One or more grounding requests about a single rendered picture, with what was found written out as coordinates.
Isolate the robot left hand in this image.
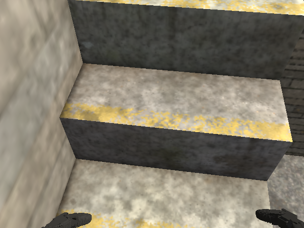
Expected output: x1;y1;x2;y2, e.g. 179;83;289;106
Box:
42;212;92;228

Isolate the robot right hand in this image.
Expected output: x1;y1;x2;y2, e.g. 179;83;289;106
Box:
256;208;304;228

